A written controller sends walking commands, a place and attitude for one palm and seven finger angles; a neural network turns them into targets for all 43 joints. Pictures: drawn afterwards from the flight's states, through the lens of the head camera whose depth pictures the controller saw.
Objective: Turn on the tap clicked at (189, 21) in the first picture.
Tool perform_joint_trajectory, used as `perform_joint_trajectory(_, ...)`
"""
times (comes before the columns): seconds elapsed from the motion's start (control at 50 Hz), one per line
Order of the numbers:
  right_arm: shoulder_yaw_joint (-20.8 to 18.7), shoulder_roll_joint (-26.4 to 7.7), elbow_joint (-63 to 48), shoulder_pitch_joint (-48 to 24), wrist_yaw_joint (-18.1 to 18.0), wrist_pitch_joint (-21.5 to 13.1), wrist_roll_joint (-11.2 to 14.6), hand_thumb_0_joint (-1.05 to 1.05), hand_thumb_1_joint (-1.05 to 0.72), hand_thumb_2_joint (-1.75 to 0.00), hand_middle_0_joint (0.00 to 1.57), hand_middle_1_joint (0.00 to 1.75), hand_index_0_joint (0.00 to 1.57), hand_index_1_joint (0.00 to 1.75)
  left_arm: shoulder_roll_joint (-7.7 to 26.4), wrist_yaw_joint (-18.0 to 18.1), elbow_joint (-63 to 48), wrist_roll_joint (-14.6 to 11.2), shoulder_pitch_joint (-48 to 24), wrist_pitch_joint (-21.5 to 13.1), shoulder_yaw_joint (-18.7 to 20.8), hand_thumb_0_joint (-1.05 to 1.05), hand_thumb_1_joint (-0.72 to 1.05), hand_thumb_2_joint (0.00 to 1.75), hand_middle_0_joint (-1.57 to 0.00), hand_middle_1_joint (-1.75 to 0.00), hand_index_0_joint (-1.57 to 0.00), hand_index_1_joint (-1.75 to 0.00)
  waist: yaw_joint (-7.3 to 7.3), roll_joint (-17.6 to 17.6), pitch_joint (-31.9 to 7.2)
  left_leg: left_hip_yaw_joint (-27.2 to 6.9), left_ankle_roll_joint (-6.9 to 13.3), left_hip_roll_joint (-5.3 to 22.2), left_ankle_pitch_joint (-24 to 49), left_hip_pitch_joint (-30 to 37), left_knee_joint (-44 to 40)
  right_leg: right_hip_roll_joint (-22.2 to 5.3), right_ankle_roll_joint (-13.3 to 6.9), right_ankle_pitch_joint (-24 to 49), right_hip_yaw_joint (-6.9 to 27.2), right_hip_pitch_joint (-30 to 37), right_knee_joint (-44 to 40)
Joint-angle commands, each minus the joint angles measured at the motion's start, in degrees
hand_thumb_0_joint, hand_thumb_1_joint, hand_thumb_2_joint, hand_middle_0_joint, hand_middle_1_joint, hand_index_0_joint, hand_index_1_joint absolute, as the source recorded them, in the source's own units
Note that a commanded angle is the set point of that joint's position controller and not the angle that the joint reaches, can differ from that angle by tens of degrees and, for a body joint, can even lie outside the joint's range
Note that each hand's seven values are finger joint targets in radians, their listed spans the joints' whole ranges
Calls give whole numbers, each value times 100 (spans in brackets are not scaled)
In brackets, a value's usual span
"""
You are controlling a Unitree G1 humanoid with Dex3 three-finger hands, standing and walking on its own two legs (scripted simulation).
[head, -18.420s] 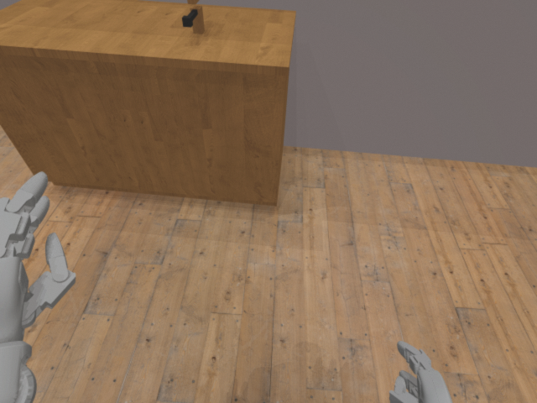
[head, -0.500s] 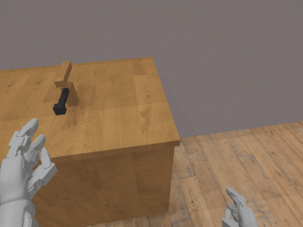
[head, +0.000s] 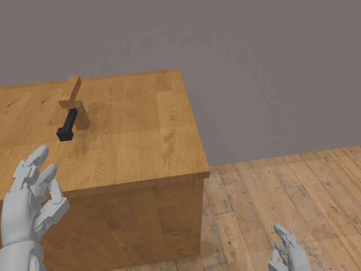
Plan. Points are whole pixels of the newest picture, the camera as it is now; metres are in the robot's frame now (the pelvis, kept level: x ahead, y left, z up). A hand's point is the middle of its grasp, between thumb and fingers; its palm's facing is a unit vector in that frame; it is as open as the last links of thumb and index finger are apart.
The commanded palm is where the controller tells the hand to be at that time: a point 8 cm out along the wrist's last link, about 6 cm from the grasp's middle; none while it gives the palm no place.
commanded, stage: reach beside the lever's end, fingers flat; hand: left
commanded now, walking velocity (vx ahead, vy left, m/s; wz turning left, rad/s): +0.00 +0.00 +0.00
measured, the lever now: (65, 134) +0.39 +0.37 +0.10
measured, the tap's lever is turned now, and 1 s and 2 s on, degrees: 0 0 0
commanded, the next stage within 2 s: none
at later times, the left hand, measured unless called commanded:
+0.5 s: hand (54, 185) +0.22 +0.27 +0.14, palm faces +0.49 -0.86 -0.13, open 7.5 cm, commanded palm +0.18 +0.32 +0.14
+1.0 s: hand (55, 165) +0.27 +0.31 +0.13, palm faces +0.50 -0.86 -0.11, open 7.6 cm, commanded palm +0.23 +0.35 +0.12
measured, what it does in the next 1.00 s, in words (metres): stands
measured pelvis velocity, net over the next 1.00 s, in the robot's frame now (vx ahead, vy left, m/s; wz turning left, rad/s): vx -0.01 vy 0.02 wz -0.03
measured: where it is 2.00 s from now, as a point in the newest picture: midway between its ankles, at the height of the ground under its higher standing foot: outside the picture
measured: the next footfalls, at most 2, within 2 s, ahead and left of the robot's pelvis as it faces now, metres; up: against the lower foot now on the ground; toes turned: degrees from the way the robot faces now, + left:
none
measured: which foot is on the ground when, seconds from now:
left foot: down 0.00-1.00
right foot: down 0.00-1.00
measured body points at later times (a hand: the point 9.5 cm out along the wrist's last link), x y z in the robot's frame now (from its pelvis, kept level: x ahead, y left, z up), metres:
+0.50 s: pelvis +0.00 +0.01 +0.00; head -0.01 -0.01 +0.45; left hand +0.18 +0.32 +0.15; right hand +0.18 -0.22 -0.08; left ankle +0.00 +0.15 -0.72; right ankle +0.00 -0.09 -0.72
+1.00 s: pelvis -0.01 +0.02 +0.01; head +0.00 +0.01 +0.46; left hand +0.24 +0.35 +0.13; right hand +0.17 -0.21 -0.08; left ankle +0.00 +0.15 -0.72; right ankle +0.00 -0.09 -0.72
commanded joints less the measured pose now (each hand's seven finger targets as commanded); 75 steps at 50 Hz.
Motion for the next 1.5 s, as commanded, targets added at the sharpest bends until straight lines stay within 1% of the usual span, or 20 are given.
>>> perform_joint_trajectory(0.0,-212,-546,-938,-728,-68,-372,-7,0,-90,-90,20,30,20,30,864,41,-1065,35,-608,-442,655,0,90,90,-20,-30,-20,-30,-71,-376,-148,253,324,-183,1043,-39,-462,-90,216,1125,270,102,-844)
perform_joint_trajectory(0.2,-228,-559,-785,-782,-143,-280,14,0,-90,-90,20,30,20,30,1111,-129,-335,-78,-1333,-474,1014,0,90,90,-20,-30,-20,-30,-106,-241,-280,288,326,-210,1039,7,-536,-99,230,1154,373,224,-957)
perform_joint_trajectory(0.24,-228,-575,-755,-794,-163,-273,22,0,-90,-90,20,30,20,30,1194,-172,-136,-125,-1560,-457,1108,0,90,90,-20,-30,-20,-30,-128,-427,-242,280,332,-212,1017,-28,-554,-95,249,1139,377,233,-987)
perform_joint_trajectory(0.26,-229,-569,-693,-823,-179,-256,24,0,-90,-90,20,30,20,30,1344,-164,-56,-90,-1662,-465,1265,0,90,90,-20,-30,-20,-30,-101,-235,-201,291,324,-216,999,3,-592,-82,228,1072,385,236,-1023)
perform_joint_trajectory(0.34,-265,-592,-747,-786,-146,-293,7,0,-90,-90,20,30,20,30,1207,-257,14,-133,-1604,-576,1160,0,90,90,-20,-30,-20,-30,-92,-230,-487,297,306,-206,1317,129,-600,-78,208,1490,316,370,-895)
perform_joint_trajectory(0.46,-280,-596,-679,-806,-152,-249,19,0,-90,-90,20,30,20,30,1370,-254,252,-112,-1785,-700,1381,0,90,90,-20,-29,-20,-29,-77,-85,-370,286,262,-188,1335,135,-688,-36,166,1391,251,307,-883)
perform_joint_trajectory(0.52,-284,-627,-655,-790,-164,-243,15,0,-90,-90,20,30,20,30,1246,-238,463,-121,-2143,-766,1211,0,90,90,-19,-28,-19,-28,-192,-207,-303,252,275,-198,1119,103,-699,-27,178,1114,260,145,-927)
perform_joint_trajectory(0.56,-283,-637,-560,-834,-199,-204,14,0,-90,-90,20,30,20,30,1543,-224,692,-90,-2335,-800,1496,0,90,90,-19,-28,-19,-28,-156,-124,-245,261,274,-197,1048,68,-724,-15,161,1018,289,158,-965)
perform_joint_trajectory(0.7,-252,-658,-539,-879,-220,-171,3,0,-90,-90,20,30,20,30,1428,-327,1081,-17,-3193,-937,1159,0,90,90,-19,-26,-19,-26,-277,100,-468,173,233,-170,1011,227,-810,1,112,919,239,119,-903)
perform_joint_trajectory(0.84,-263,-714,-524,-853,-223,-78,-3,0,-90,-90,20,30,20,30,1606,-352,1827,-21,-3493,-857,1340,0,90,90,-18,-24,-18,-24,-238,-145,-503,143,214,-149,1047,143,-860,26,115,975,205,142,-897)
perform_joint_trajectory(0.96,-293,-718,-490,-770,-186,40,-18,0,-90,-90,20,30,20,30,1962,-299,2102,94,-3653,-982,1670,0,90,90,-18,-22,-18,-22,-174,24,-701,176,171,-124,1412,188,-829,48,81,1287,206,277,-817)
perform_joint_trajectory(1.0,-298,-725,-507,-749,-174,37,-9,0,-90,-90,20,30,20,30,1740,-329,2121,99,-3988,-1074,1405,0,90,90,-17,-22,-17,-22,-296,104,-734,170,179,-123,1375,235,-791,48,91,1264,214,151,-787)
perform_joint_trajectory(1.06,-312,-768,-421,-717,-212,80,-18,0,-90,-90,20,30,20,30,2100,-342,2540,119,-4121,-1137,1739,0,90,90,-17,-21,-17,-21,-268,-4,-599,175,212,-123,1186,101,-802,60,92,1118,226,124,-833)
perform_joint_trajectory(1.08,-313,-773,-451,-704,-205,83,-10,0,-90,-90,20,30,20,30,1969,-378,2525,118,-4366,-1172,1570,0,90,90,-17,-21,-17,-21,-366,9,-707,180,215,-125,1214,148,-783,41,99,1171,231,97,-808)
perform_joint_trajectory(1.16,-329,-800,-366,-628,-244,121,-4,0,-90,-90,20,30,20,30,2262,-450,2852,184,-4748,-1269,1712,0,90,90,-17,-20,-17,-20,-360,185,-783,186,224,-127,1199,148,-745,58,82,1171,259,98,-795)
perform_joint_trajectory(1.18,-340,-807,-393,-565,-225,115,-17,0,-90,-90,20,30,20,30,2117,-477,2897,178,-4790,-1297,1596,0,90,90,-17,-20,-17,-20,-399,181,-935,173,219,-136,1337,204,-718,51,83,1305,248,119,-749)
perform_joint_trajectory(1.22,-367,-845,-366,-497,-225,138,-7,0,-90,-90,20,30,20,30,2297,-534,3205,139,-4759,-1322,1753,0,90,90,-16,-19,-16,-19,-385,-32,-956,180,234,-128,1345,102,-681,66,97,1372,254,152,-738)
perform_joint_trajectory(1.36,-409,-863,-311,-293,-207,276,-2,0,-90,-90,20,30,20,30,2688,-635,3717,220,-5212,-1499,2036,0,90,90,-16,-17,-16,-17,-401,190,-1080,234,262,-133,1595,60,-567,74,97,1691,286,199,-672)
perform_joint_trajectory(1.4,-431,-896,-315,-181,-183,315,-8,0,-90,-90,20,30,20,30,2823,-675,4030,188,-5178,-1548,2177,0,90,90,-16,-17,-16,-17,-419,-96,-1155,234,280,-142,1612,-85,-541,82,120,1799,289,274,-638)
perform_joint_trajectory(1.48,-445,-905,-321,-84,-170,418,6,0,-90,-90,20,30,20,30,2906,-819,4378,202,-5311,-1651,2216,0,90,90,-15,-16,-15,-16,-450,127,-1121,295,305,-159,1594,-191,-486,75,133,1835,322,204,-619)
